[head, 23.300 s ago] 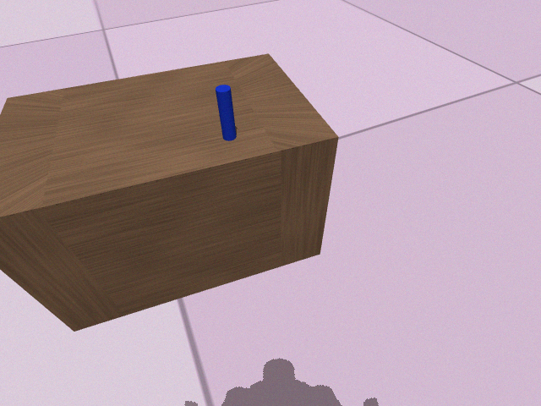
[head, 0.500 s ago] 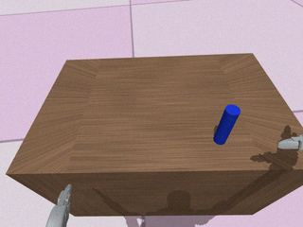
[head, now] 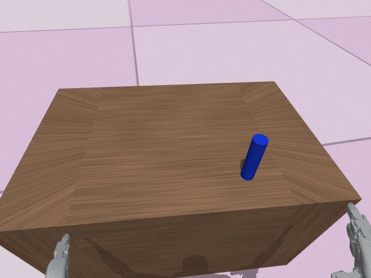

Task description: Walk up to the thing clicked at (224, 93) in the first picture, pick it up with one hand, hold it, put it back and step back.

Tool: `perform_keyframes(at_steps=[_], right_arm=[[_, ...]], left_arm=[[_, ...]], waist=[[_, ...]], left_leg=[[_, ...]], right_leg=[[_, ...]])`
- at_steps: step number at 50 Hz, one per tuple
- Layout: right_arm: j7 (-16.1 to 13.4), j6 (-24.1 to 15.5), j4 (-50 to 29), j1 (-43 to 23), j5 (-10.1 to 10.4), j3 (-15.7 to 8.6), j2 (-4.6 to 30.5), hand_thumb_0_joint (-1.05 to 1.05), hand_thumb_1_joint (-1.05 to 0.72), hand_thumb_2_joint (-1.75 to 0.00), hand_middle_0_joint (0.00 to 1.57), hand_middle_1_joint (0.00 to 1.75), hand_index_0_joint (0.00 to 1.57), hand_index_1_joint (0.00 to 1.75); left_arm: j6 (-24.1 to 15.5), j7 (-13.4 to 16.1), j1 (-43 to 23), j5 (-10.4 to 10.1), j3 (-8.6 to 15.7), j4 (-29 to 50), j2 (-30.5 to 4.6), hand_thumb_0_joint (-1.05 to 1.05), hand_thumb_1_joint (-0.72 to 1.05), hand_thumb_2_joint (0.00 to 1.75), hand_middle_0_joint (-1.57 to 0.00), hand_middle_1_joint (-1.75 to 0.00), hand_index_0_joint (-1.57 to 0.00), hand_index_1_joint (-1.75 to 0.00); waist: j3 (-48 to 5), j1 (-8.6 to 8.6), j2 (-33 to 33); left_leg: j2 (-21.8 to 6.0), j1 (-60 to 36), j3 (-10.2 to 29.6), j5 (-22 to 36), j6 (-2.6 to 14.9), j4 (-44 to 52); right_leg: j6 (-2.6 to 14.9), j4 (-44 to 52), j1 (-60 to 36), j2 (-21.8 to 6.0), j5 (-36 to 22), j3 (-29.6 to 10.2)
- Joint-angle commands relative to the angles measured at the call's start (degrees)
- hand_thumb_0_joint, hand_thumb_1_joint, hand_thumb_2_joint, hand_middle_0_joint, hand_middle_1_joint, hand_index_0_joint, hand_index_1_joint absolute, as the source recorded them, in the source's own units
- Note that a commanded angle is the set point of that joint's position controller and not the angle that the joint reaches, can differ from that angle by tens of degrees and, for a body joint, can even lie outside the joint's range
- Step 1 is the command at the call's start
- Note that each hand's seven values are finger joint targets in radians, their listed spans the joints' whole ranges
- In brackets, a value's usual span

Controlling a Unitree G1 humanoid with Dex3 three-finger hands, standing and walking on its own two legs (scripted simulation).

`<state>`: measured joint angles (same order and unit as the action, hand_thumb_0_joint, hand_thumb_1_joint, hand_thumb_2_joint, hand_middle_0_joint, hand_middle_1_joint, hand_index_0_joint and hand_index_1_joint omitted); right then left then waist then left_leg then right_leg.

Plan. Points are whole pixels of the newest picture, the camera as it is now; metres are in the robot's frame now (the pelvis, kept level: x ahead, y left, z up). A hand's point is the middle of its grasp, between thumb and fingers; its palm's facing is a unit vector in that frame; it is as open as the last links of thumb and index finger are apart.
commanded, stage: sink last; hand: right
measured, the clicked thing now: (253, 158) +0.45 -0.21 -0.03
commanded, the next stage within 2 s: home in 0.34 s
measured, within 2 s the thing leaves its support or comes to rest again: neither
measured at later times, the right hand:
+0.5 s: hand (337, 259) +0.16 -0.27 +0.03, palm faces +0.33 +0.86 -0.40, open 17.4 cm
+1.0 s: hand (265, 277) +0.16 -0.17 -0.10, palm faces +0.03 +0.98 -0.19, open 17.3 cm
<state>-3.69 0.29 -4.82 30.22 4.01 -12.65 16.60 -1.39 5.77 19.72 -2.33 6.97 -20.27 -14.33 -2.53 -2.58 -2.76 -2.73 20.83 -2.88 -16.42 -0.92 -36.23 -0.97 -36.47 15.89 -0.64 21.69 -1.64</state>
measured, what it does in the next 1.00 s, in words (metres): stands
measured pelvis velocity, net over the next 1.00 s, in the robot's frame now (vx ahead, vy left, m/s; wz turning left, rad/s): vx -0.01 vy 0.00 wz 0.02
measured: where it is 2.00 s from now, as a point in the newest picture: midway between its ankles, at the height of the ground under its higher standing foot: outside the picture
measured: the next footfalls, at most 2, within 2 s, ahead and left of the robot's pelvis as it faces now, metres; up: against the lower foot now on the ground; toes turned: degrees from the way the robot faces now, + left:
none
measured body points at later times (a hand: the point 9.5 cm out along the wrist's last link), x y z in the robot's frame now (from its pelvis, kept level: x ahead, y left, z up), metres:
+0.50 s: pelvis -0.02 +0.01 +0.01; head -0.03 +0.02 +0.46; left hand +0.14 +0.28 -0.05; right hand +0.14 -0.31 +0.06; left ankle +0.03 +0.13 -0.72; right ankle -0.03 -0.13 -0.72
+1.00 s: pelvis -0.01 +0.00 +0.01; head +0.01 -0.01 +0.46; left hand +0.15 +0.24 -0.07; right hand +0.16 -0.22 -0.08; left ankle +0.03 +0.13 -0.72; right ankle -0.03 -0.13 -0.72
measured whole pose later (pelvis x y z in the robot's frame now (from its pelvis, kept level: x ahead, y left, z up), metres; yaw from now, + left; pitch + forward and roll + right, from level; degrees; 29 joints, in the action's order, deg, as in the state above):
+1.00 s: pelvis -0.01 +0.00 +0.01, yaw +1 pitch +0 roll +0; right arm -2.8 -4.0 32.2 13.0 0.4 -0.2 10.4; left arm -7.6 4.8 11.5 -1.0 0.1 -35.5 -10.6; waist 2.6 0.6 1.6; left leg -2.3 16.5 -2.2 -11.4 -0.8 -28.4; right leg -1.0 -28.9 11.4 -0.9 17.0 -0.7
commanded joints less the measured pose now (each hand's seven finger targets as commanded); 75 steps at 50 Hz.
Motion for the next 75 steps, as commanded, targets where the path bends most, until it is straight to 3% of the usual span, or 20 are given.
perform_keyframes(at_steps=[1, 7, 10, 15, 20, 24, 31, 34, 36, 40, 43, 48, 54, 55, 56, 58, 65, 66, 69, 75], right_arm=[[0.2, -4.6, -10.0, -10.6, -0.8, -5.2, 9.9, 0.00, 0.57, -0.05, 0.05, 0.06, 0.05, 0.06], [-0.4, -6.2, -9.5, -8.1, -0.8, -9.0, 13.2, 0.00, 0.56, -0.05, 0.05, 0.06, 0.05, 0.06], [-1.0, -6.9, -9.5, -8.4, -0.7, -10.6, 14.5, 0.00, 0.55, -0.05, 0.05, 0.06, 0.05, 0.06], [-1.1, -8.3, -5.2, -6.1, -1.1, -6.3, 9.6, 0.00, 0.53, -0.06, 0.05, 0.06, 0.05, 0.06], [-0.7, -10.6, -0.5, -6.5, -1.4, -10.4, 13.5, 0.00, 0.53, -0.06, 0.05, 0.06, 0.05, 0.06], [0.4, -11.4, 3.3, -7.5, -1.0, -7.6, 10.6, 0.00, 0.52, -0.08, 0.06, 0.06, 0.06, 0.06], [0.8, -12.8, 4.6, -14.0, -2.6, 1.7, 4.5, 0.00, 0.52, -0.07, 0.06, 0.06, 0.06, 0.06], [0.2, -12.1, 10.9, -9.9, -3.2, 1.2, 7.2, 0.00, 0.51, -0.08, 0.06, 0.06, 0.06, 0.06], [0.5, -11.2, 15.3, -9.5, -3.3, 5.2, 3.3, 0.00, 0.51, -0.08, 0.06, 0.06, 0.06, 0.06], [0.3, -9.2, 20.4, -16.6, -3.8, 6.1, 3.1, 0.00, 0.53, -0.07, 0.06, 0.06, 0.06, 0.06], [0.5, -8.3, 26.0, -20.5, -4.0, 8.1, 1.0, 0.00, 0.54, -0.06, 0.06, 0.06, 0.05, 0.06], [0.2, -8.0, 27.1, -23.5, -3.6, 9.7, 0.7, 0.00, 0.55, -0.06, 0.05, 0.05, 0.05, 0.05], [-0.3, -6.0, 29.3, -18.6, -3.2, 11.1, 0.6, 0.00, 0.53, -0.07, 0.06, 0.06, 0.06, 0.06], [-1.8, -6.8, 24.8, -17.0, -3.3, 4.9, 3.6, 0.00, 0.57, -0.04, 0.05, 0.05, 0.05, 0.05], [-1.3, -6.4, 28.8, -14.9, -3.6, 10.3, -0.9, 0.00, 0.55, -0.05, 0.05, 0.05, 0.05, 0.05], [-1.0, -6.1, 28.8, -17.4, -3.3, 11.8, -2.3, 0.00, 0.55, -0.05, 0.05, 0.05, 0.05, 0.05], [-1.3, -7.0, 26.8, -25.1, -3.5, 10.7, -0.8, 0.00, 0.59, -0.03, 0.05, 0.05, 0.05, 0.05], [0.2, -5.7, 37.8, -15.8, -7.2, 7.4, 13.4, 0.00, 0.61, -0.02, 0.05, 0.04, 0.05, 0.04], [1.5, -4.7, 40.6, -17.2, -6.3, 8.0, 11.2, 0.00, 0.59, -0.03, 0.05, 0.05, 0.05, 0.05], [2.7, -4.0, 48.1, -21.9, -5.7, 10.1, 11.4, 0.00, 0.60, -0.03, 0.05, 0.05, 0.05, 0.05]], left_arm=[[-3.5, 0.8, 2.4, 0.2, 2.5, 6.1, -4.7, 0.00, -0.49, 0.02, -0.05, -0.06, -0.06, -0.04], [-5.6, 0.3, -1.3, 0.7, 0.4, 4.4, -3.3, 0.00, -0.49, 0.02, -0.05, -0.06, -0.07, -0.04], [-6.2, 0.9, -4.6, 1.2, 3.2, 4.9, -7.3, 0.00, -0.50, 0.03, -0.05, -0.05, -0.06, -0.04], [-7.6, 1.2, -11.7, 1.5, 2.4, 7.8, -7.5, 0.00, -0.50, 0.05, -0.05, -0.05, -0.06, -0.05], [-7.5, 0.9, -4.2, 1.4, 4.9, 6.0, -9.0, 0.00, -0.50, 0.05, -0.05, -0.06, -0.06, -0.05], [-7.8, 0.0, -2.5, 1.0, 3.4, -1.0, -6.0, 0.00, -0.34, 0.21, -0.14, -0.19, -0.14, -0.19], [-10.7, -1.3, -15.8, 1.4, -8.0, -2.0, 2.9, 0.00, 0.22, 0.61, -0.15, -0.21, -0.15, -0.21], [-10.2, 0.3, -12.0, 2.2, -1.8, -4.7, -6.1, 0.00, 0.46, 0.65, -0.16, -0.22, -0.15, -0.22], [-10.1, 0.4, -10.6, 2.4, -1.5, -4.9, -6.6, 0.00, 0.55, 0.70, -0.16, -0.24, -0.16, -0.24], [-9.7, 0.6, -11.6, 2.2, 2.0, -4.9, -9.4, 0.00, 0.72, 0.80, -0.18, -0.26, -0.18, -0.27], [-9.3, -0.7, -11.2, 1.6, -5.2, -6.7, -0.3, 0.00, 0.82, 0.86, -0.19, -0.28, -0.19, -0.28], [-9.1, -1.4, -13.9, 1.5, -7.7, -6.7, 1.9, 0.00, 0.89, 0.90, -0.20, -0.29, -0.20, -0.30], [-7.7, -2.1, -15.7, 1.5, -5.2, -7.6, -1.6, 0.00, 0.90, 0.90, -0.20, -0.30, -0.20, -0.30], [-6.7, -2.1, -9.4, 2.3, -4.0, -11.2, -5.6, 0.00, 0.90, 0.90, -0.20, -0.30, -0.20, -0.30], [-6.2, -2.1, -10.4, 2.1, -4.7, -10.7, -4.7, 0.00, 0.90, 0.90, -0.20, -0.30, -0.20, -0.30], [-5.8, -2.5, -11.5, 1.9, -4.9, -10.5, -3.9, 0.00, 0.90, 0.90, -0.20, -0.30, -0.20, -0.30], [-4.2, -2.3, -11.4, 1.9, -4.9, -10.9, -4.4, 0.00, 0.90, 0.90, -0.20, -0.30, -0.20, -0.30], [-3.0, -3.5, -8.5, 5.5, -2.1, -16.8, -14.8, 0.00, 0.90, 0.90, -0.20, -0.30, -0.20, -0.30], [-1.7, -4.4, -8.7, 4.9, -2.6, -18.3, -13.0, 0.00, 0.90, 0.90, -0.20, -0.30, -0.20, -0.30], [-0.9, -5.3, -10.4, 4.5, -3.8, -24.9, -13.8, 0.00, 0.90, 0.90, -0.20, -0.30, -0.20, -0.30]], waist=[[2.8, 3.38, 3.3], [-1.2, 0.27, -2.6], [-3.9, -0.01, -1.6], [-0.2, 0.06, 5.1], [0.4, 0.15, 7.6], [5.1, 1.01, 3.6], [1.4, 1.10, -0.6], [-3.2, 2.59, 1.2], [-4.3, 3.59, 3.2], [-3.7, 4.49, 4.5], [-0.4, 3.70, 4.6], [-4.1, 2.09, -0.7], [-4.7, 1.56, -2.3], [-3.5, 0.77, -1.6], [-2.0, 2.38, 0.7], [-0.6, 2.70, 3.6], [-4.1, 2.93, 4.3], [-8.1, 2.19, -0.1], [-10.3, 2.57, 1.0], [-0.1, 3.18, 2.0]], left_leg=[[0.9, -1.5, -1.1, -0.2, 0.40, 8.0], [0.2, -6.0, -0.1, 3.4, 0.53, 7.7], [0.2, -8.5, -0.4, 6.7, 0.58, 7.5], [0.7, -8.1, -1.2, -0.2, 0.44, 10.0], [0.7, -8.7, -1.1, -1.5, 0.20, 11.6], [0.7, -6.5, -0.6, -2.9, 0.39, 12.9], [1.5, -9.1, -1.1, -0.5, 1.17, 12.1], [1.6, -10.6, -1.3, 4.5, 1.11, 11.3], [1.8, -10.8, -1.6, 8.6, 0.84, 10.8], [1.8, -10.0, -1.9, 10.6, 0.67, 11.1], [1.9, -9.4, -1.8, 6.3, 0.86, 12.0], [1.6, -13.2, -1.2, 10.0, 1.29, 11.6], [1.9, -16.2, -1.2, 16.4, 1.55, 12.0], [2.5, -16.1, -1.0, 15.2, 1.65, 12.0], [2.6, -15.0, -1.0, 15.1, 1.59, 12.4], [2.7, -14.0, -1.3, 13.2, 1.25, 12.8], [2.6, -13.3, -1.0, 16.2, 1.35, 10.9], [-4.3, -16.1, 4.1, 29.1, 2.60, 5.5], [-4.8, -16.1, 4.2, 30.3, 3.57, 5.6], [-4.4, -11.6, 4.2, 18.4, 2.88, 9.7]], right_leg=[[1.94, 8.2, 4.1, 1.4, -3.2, 3.5], [1.58, 7.5, 4.8, 2.6, -6.0, 4.1], [1.47, 7.4, 3.6, 2.4, -8.8, 3.7], [1.75, 9.1, 4.4, 1.6, -4.2, 3.1], [1.87, 10.7, 2.7, 1.7, -4.6, 3.4], [1.93, 12.6, 2.7, 1.7, -2.8, 3.7], [1.57, 13.7, 3.4, 1.4, -3.1, 3.3], [1.36, 13.0, -0.2, 1.3, -7.8, 3.1], [1.34, 12.1, -1.9, 1.0, -11.5, 3.0], [1.36, 12.5, -2.8, 0.8, -13.3, 2.7], [1.50, 13.5, -0.3, 0.7, -9.2, 2.5], [0.65, 13.7, -1.2, 0.8, -12.9, 3.1], [0.11, 13.4, -1.8, 0.7, -20.3, 3.4], [0.16, 13.1, -1.9, 0.9, -18.7, 3.8], [0.35, 13.3, -1.9, 0.8, -18.3, 4.0], [0.76, 13.5, -1.2, 0.8, -16.1, 3.9], [0.77, 12.8, -3.8, 0.4, -19.6, 3.5], [1.25, 9.4, -5.0, -4.3, -29.4, -1.2], [1.62, 9.1, -7.8, -4.5, -29.3, -1.6], [1.78, 13.9, -4.1, -4.5, -19.2, -2.1]])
